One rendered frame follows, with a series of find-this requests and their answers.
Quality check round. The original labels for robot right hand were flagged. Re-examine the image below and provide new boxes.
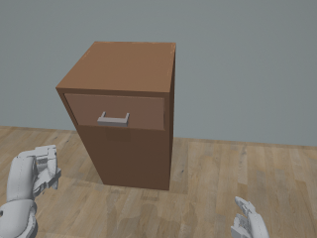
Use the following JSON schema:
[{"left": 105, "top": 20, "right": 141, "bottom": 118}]
[{"left": 231, "top": 196, "right": 270, "bottom": 238}]

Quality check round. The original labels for left robot forearm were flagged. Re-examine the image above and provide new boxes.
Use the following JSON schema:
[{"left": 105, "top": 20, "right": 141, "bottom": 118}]
[{"left": 0, "top": 199, "right": 39, "bottom": 238}]

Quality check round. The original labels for robot left hand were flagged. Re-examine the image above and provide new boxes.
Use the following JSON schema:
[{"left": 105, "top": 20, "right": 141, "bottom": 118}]
[{"left": 6, "top": 145, "right": 61, "bottom": 202}]

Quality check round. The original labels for drawer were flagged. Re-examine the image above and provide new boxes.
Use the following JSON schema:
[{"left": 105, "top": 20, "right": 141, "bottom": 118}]
[{"left": 64, "top": 93, "right": 165, "bottom": 130}]

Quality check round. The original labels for handle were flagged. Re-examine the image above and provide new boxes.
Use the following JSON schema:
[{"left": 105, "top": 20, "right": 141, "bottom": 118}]
[{"left": 97, "top": 111, "right": 130, "bottom": 127}]

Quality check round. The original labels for cabinet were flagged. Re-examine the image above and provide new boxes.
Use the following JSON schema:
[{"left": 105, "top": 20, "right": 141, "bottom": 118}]
[{"left": 55, "top": 41, "right": 176, "bottom": 191}]

